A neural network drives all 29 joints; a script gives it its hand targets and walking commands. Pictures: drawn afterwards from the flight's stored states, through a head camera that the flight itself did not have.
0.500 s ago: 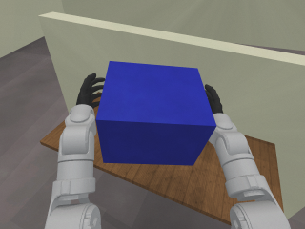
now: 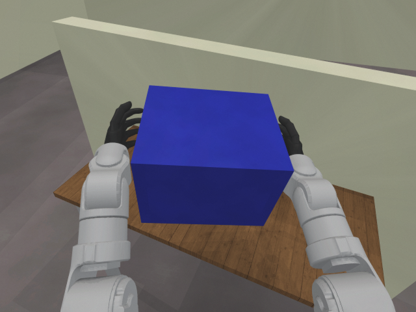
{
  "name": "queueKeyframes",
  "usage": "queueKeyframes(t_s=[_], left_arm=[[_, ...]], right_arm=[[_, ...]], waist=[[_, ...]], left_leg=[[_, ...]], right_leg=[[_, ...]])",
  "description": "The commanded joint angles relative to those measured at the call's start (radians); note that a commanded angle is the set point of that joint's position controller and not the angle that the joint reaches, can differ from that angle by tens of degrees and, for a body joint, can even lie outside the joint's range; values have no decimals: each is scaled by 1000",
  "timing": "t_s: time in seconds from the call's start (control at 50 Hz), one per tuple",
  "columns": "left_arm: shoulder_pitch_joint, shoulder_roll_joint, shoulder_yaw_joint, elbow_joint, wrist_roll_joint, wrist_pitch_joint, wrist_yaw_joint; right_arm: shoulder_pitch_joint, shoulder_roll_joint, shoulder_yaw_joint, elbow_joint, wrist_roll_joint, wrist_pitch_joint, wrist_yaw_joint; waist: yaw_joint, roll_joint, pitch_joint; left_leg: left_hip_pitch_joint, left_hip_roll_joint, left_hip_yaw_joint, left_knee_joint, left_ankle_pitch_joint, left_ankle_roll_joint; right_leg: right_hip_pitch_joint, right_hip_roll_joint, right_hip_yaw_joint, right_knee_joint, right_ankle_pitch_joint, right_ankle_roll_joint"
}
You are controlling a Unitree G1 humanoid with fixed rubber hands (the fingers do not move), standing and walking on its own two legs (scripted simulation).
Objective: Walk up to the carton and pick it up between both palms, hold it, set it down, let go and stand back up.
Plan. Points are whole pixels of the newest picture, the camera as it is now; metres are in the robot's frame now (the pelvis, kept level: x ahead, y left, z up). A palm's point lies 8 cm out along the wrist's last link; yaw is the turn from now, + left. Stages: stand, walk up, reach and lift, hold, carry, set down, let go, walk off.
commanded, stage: hold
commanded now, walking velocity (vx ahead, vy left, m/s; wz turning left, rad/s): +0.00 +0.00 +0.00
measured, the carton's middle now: (206, 156) +0.36 +0.00 +0.17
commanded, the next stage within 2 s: none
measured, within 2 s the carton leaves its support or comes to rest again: neither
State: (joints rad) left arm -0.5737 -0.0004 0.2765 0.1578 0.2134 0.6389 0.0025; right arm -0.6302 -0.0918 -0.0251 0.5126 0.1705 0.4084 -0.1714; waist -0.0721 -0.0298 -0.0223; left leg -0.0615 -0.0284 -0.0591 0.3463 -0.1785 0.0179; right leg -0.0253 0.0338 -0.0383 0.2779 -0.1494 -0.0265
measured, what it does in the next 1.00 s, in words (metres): stands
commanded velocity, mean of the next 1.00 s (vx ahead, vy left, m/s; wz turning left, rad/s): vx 0.00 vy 0.00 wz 0.00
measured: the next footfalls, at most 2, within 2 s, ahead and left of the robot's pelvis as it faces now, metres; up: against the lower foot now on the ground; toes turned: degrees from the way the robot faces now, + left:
none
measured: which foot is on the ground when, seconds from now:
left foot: down 0.00-1.00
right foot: down 0.00-1.00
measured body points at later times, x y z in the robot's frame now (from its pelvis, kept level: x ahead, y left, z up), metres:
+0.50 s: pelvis +0.00 +0.00 +0.00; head -0.04 +0.02 +0.45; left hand +0.38 +0.16 +0.19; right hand +0.37 -0.16 +0.17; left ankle +0.01 +0.11 -0.75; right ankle +0.01 -0.10 -0.75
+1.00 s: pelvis +0.00 +0.00 +0.00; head -0.04 +0.02 +0.45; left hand +0.38 +0.16 +0.20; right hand +0.38 -0.16 +0.17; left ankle +0.01 +0.11 -0.75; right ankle +0.01 -0.10 -0.75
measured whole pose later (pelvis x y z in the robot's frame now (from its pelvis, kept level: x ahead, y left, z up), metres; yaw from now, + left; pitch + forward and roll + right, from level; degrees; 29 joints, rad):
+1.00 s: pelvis +0.00 +0.00 +0.00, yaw +0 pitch -6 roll -1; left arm -0.58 0.01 0.26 0.14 0.21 0.64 0.01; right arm -0.63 -0.09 -0.03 0.49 0.17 0.39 -0.16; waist -0.08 -0.03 -0.01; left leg -0.07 -0.03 -0.06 0.35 -0.18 0.02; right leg -0.03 0.03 -0.04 0.28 -0.15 -0.02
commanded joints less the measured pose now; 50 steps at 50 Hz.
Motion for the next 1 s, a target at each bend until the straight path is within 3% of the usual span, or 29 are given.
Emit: queueKeyframes(t_s=[0.0, 0.06, 0.12, 0.18, 0.26, 0.3, 0.36, 0.4, 0.44, 0.52, 0.54, 0.56, 0.6, 0.68, 0.74, 0.8, 0.84, 0.86, 0.88, 0.9, 0.98], left_arm=[[-664, -566, -514, -115, -170, -43, -163], [-680, -562, -543, -161, -181, -52, -155], [-675, -543, -492, -67, -146, -41, -159], [-665, -542, -449, -23, -132, -29, -169], [-696, -573, -498, -80, -166, -54, -161], [-658, -585, -544, -153, -186, -65, -155], [-586, -541, -505, -113, -158, -50, -160], [-563, -519, -495, -129, -143, -30, -172], [-603, -524, -493, -134, -140, -19, -182], [-615, -545, -525, -191, -158, -35, -175], [-630, -550, -536, -192, -170, -38, -171], [-650, -556, -545, -212, -173, -43, -161], [-672, -556, -540, -145, -168, -40, -151], [-650, -553, -518, -102, -150, -32, -151], [-625, -547, -467, -40, -137, -21, -164], [-661, -564, -514, -133, -163, -33, -166], [-667, -564, -533, -143, -177, -42, -157], [-661, -568, -546, -146, -183, -44, -155], [-628, -558, -505, -75, -160, -38, -158], [-628, -551, -488, -75, -154, -36, -162], [-620, -543, -524, -163, -164, -37, -163]], right_arm=[[-854, 608, 339, -428, 109, -115, 123], [-829, 613, 363, -437, 111, -112, 119], [-815, 589, 311, -344, 79, -101, 129], [-853, 587, 288, -323, 67, -107, 138], [-889, 626, 318, -389, 88, -130, 127], [-850, 635, 386, -459, 122, -135, 115], [-806, 601, 385, -451, 125, -110, 104], [-731, 587, 373, -409, 117, -88, 98], [-762, 571, 351, -397, 114, -85, 101], [-779, 601, 381, -470, 139, -99, 107], [-788, 597, 380, -471, 139, -100, 108], [-807, 592, 380, -473, 132, -105, 115], [-837, 592, 352, -442, 107, -107, 128], [-803, 580, 316, -375, 85, -107, 138], [-812, 582, 296, -346, 62, -104, 137], [-813, 600, 320, -380, 93, -114, 132], [-849, 601, 350, -423, 109, -121, 128], [-840, 593, 343, -430, 105, -120, 125], [-833, 579, 329, -409, 95, -114, 126], [-837, 577, 335, -394, 95, -114, 127], [-817, 584, 374, -463, 117, -117, 118]], waist=[[-13, 56, -427], [-17, 75, -472], [-14, 67, -339], [0, 52, -346], [-7, 62, -465], [-6, 47, -554], [-1, 11, -481], [-15, 22, -422], [-19, 51, -371], [-4, 64, -430], [-16, 68, -443], [-7, 76, -434], [-5, 68, -383], [-5, 84, -350], [1, 38, -334], [-13, 74, -451], [-11, 63, -492], [-25, 68, -498], [-16, 53, -431], [-5, 36, -410], [-11, 44, -477]], left_leg=[[79, -18, 22, -17, 293, -57], [78, -24, 17, -15, 290, -62], [27, -12, 19, -55, 162, -48], [2, -8, 22, -79, 91, -36], [57, -20, 22, -34, 228, -45], [105, -21, 7, 10, 378, -53], [85, -27, 12, 4, 357, -50], [64, -28, 19, -17, 305, -48], [42, -18, 17, -40, 251, -49], [75, -25, 19, -14, 335, -57], [83, -18, 15, -12, 335, -61], [90, -13, 8, -18, 323, -65], [70, -11, 13, -36, 243, -60], [54, -3, 17, -45, 223, -55], [38, -3, 25, -65, 147, -40], [86, -8, 21, -28, 261, -57], [111, -13, 13, 0, 341, -63], [118, -14, 12, 2, 335, -68], [99, -13, 17, -13, 304, -61], [73, -9, 15, -23, 279, -53], [95, -22, 17, -3, 327, -56]], right_leg=[[113, 14, -5, -9, 253, 48], [132, 11, 2, 0, 273, 48], [97, 2, 3, -24, 143, 43], [99, -4, -1, -28, 86, 43], [130, 3, 4, -7, 224, 48], [176, 14, 7, 15, 370, 55], [182, 8, 8, 12, 388, 63], [194, 6, 12, 4, 360, 67], [155, 0, 9, -10, 271, 53], [166, 11, 3, 8, 328, 55], [160, 18, -5, 3, 298, 53], [124, 19, -12, -2, 249, 47], [80, 18, -13, -17, 175, 39], [51, 9, -3, -22, 148, 34], [86, 9, -8, -32, 111, 40], [126, 13, -3, -4, 213, 39], [129, 15, -3, -2, 277, 43], [133, 16, -2, 4, 273, 44], [109, 14, -3, -12, 235, 42], [113, 10, -4, -12, 220, 41], [150, 11, 2, 4, 306, 54]])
